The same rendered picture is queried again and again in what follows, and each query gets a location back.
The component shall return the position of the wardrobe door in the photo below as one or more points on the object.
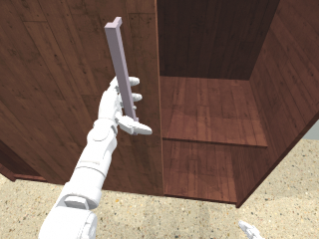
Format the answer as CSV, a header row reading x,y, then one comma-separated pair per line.
x,y
55,65
14,162

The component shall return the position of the robot right hand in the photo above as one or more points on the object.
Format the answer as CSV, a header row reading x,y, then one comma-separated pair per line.
x,y
250,231

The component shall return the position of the robot left forearm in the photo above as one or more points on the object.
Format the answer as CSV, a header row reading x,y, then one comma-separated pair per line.
x,y
83,191

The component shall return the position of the robot left hand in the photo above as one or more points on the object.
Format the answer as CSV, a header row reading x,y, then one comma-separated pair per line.
x,y
111,102

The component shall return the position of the handle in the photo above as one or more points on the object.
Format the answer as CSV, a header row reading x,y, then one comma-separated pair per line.
x,y
114,38

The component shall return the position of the left robot upper arm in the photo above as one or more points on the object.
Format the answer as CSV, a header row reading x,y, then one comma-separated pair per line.
x,y
70,223

